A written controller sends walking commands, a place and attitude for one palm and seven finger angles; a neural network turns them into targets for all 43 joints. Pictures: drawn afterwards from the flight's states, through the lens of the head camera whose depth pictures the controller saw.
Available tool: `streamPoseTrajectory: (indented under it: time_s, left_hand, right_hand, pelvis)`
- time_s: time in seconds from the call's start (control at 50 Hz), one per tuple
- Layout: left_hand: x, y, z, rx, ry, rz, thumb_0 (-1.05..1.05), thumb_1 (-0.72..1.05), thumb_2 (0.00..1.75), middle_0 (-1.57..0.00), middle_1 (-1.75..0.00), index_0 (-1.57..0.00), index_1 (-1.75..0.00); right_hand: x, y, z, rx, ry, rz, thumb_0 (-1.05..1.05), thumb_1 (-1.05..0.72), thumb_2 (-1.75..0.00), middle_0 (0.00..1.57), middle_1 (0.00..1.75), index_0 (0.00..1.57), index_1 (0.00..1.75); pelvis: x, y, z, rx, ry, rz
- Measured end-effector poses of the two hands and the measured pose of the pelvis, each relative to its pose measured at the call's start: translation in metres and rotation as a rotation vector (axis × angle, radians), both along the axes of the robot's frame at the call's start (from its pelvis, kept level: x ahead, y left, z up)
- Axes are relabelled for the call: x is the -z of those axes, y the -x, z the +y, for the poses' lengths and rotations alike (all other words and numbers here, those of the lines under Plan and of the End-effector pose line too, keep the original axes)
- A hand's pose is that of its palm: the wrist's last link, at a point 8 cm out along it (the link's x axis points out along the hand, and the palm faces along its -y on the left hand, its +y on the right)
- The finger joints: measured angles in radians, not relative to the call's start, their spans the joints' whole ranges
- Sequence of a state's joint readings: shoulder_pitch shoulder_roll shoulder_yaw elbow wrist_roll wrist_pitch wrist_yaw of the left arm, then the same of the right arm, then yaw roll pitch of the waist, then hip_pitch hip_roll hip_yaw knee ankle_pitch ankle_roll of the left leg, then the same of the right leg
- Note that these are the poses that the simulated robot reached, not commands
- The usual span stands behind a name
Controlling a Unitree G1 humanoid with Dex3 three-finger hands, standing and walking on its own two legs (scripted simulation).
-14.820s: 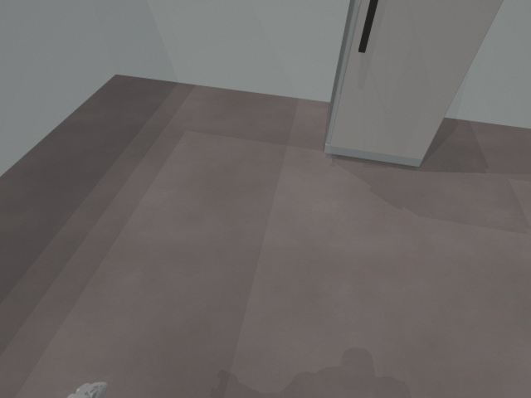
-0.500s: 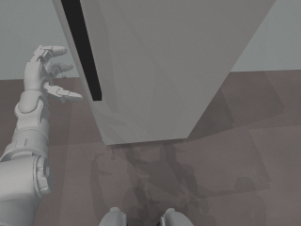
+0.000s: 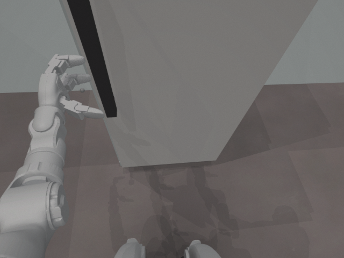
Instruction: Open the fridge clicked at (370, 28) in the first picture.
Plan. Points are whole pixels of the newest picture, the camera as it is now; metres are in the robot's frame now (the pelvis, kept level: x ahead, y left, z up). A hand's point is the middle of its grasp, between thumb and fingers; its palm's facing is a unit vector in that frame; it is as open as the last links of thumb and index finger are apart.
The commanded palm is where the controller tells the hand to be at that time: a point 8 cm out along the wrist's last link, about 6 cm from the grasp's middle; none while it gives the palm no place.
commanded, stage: feel for the door with the fingertips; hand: left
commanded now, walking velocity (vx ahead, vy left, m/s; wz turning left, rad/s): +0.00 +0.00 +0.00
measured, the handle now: (95, 47) +0.53 +0.16 +0.16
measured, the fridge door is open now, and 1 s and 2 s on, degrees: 0 0 0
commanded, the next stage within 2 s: slide the fingers in behind the handle in 0.40 s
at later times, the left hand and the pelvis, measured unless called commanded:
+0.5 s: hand (88, 85) +0.49 +0.19 +0.09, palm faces +0.07 -1.00 -0.02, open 13.7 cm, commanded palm +0.47 +0.23 +0.09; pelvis +0.00 -0.01 +0.00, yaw +0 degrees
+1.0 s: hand (89, 90) +0.48 +0.18 +0.09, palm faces +0.07 -1.00 +0.00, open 14.0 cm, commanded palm +0.45 +0.22 +0.09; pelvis +0.00 +0.01 +0.00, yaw -1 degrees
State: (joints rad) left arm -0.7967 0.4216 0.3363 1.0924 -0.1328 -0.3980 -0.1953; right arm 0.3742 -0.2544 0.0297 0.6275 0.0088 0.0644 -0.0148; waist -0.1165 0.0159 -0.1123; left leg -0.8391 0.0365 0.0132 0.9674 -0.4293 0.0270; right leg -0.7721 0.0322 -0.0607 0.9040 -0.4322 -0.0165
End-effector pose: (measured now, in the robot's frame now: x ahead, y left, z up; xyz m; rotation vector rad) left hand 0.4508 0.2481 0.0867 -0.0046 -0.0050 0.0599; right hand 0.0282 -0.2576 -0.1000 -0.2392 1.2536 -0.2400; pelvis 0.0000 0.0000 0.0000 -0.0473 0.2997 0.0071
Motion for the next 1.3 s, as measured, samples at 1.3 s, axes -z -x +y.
streamPoseTrajectory:
  time_s: [1.3]
  left_hand:
    - [0.007,-0.003,-0.035,-0.005,0.002,-0.004,-0.02,-0.5,0.3,-0.3,-1.2,-0.3,-1.2]
  right_hand:
    - [0.004,-0.01,0.009,-0.013,-0.02,-0.034,0.01,-0.9,-0.9,0.21,0.3,0.2,0.3]
  pelvis:
    - [0.002,0.001,0.006,0.001,-0.003,-0.002]
